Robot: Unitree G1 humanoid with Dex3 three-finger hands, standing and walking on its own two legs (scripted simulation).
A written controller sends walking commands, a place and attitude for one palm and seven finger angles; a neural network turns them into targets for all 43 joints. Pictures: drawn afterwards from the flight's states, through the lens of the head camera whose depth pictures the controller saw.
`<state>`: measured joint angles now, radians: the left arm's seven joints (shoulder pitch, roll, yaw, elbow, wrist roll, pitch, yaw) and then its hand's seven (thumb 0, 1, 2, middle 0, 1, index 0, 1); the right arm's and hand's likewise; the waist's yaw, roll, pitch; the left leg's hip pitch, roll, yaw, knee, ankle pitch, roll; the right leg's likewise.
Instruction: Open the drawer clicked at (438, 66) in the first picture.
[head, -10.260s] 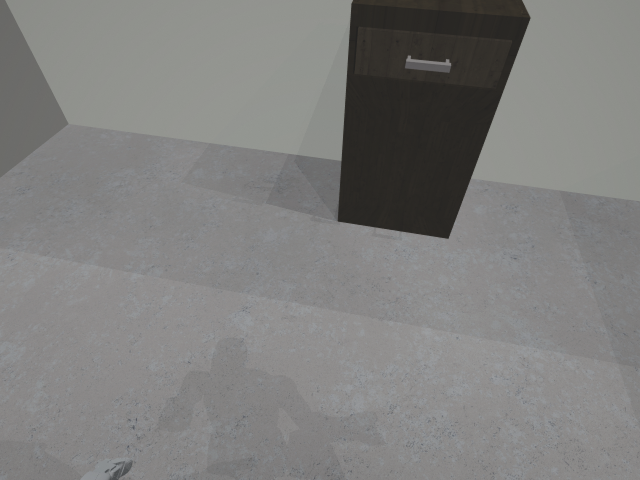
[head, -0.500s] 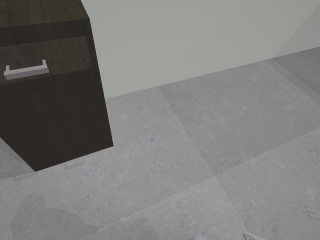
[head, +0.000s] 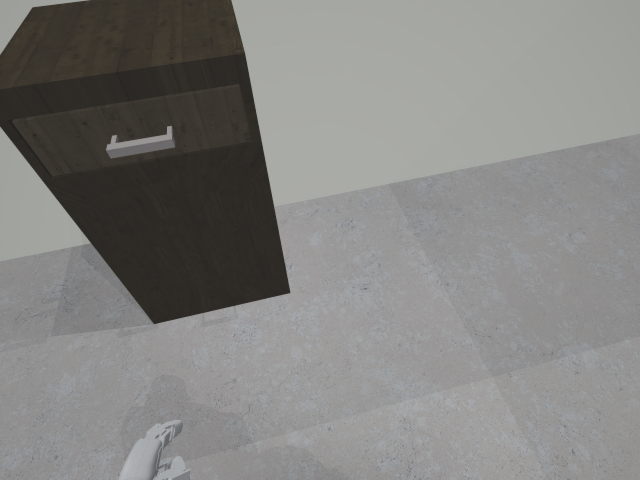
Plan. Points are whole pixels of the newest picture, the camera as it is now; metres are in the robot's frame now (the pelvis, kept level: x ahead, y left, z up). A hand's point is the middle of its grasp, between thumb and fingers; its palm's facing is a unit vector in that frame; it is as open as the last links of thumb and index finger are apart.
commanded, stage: turn to face it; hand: left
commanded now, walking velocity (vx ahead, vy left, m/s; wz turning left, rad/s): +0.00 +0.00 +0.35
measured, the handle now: (142, 140) +0.77 +0.39 +0.00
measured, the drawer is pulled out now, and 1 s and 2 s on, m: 0.00 0.00 0.00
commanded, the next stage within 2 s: take the last steps up to it in 0.18 s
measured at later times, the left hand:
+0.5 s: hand out of the picture -0.09 +0.22 -0.18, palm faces +0.25 -0.94 -0.21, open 7.4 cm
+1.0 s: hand (190, 438) +0.22 +0.21 -0.16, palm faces +0.14 -0.97 -0.22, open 7.4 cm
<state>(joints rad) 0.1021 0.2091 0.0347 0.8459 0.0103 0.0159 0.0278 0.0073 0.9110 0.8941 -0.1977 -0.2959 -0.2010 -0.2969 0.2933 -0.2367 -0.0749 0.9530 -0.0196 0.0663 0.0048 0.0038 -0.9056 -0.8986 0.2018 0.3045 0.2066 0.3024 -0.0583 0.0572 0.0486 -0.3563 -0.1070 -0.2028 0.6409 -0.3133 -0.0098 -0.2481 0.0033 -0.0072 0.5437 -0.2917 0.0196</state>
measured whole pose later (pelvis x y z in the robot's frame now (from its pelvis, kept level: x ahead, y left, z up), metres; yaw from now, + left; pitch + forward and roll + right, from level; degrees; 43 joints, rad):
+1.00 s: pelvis +0.12 +0.01 -0.02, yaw +10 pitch -3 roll +1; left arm 0.10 0.18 0.04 0.99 0.02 -0.06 -0.02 0.01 0.91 0.89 -0.19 -0.30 -0.20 -0.30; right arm 0.51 -0.14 -0.03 1.18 -0.02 -0.02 -0.02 0.00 -0.91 -0.90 0.20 0.30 0.21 0.30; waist -0.06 0.02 0.09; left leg -0.05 0.04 0.01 0.83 -0.53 0.00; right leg -0.41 -0.05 -0.13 0.66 -0.18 -0.05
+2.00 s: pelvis +0.31 +0.02 +0.00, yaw +13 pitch -1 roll +2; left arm 0.13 0.14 0.04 1.02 0.03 0.01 0.04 0.01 0.92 0.89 -0.20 -0.30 -0.20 -0.30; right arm 0.21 -0.17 -0.06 1.08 -0.01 0.06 -0.02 0.00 -0.91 -0.90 0.20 0.30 0.20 0.30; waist 0.00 0.04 0.11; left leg -0.33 0.00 0.03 0.97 -0.52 -0.02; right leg -0.34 -0.07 -0.11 0.55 -0.19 -0.04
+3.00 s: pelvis +0.25 +0.03 +0.01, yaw +12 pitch -1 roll +0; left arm 0.29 0.12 0.00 1.15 0.01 0.00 0.03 0.01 0.92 0.89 -0.20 -0.30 -0.20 -0.30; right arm 0.32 -0.12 0.00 1.17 -0.01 0.00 -0.03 0.00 -0.91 -0.90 0.20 0.30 0.20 0.30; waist -0.01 0.01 0.04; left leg -0.14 0.03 0.05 0.40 -0.24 -0.02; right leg -0.18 0.00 -0.04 0.43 -0.23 -0.02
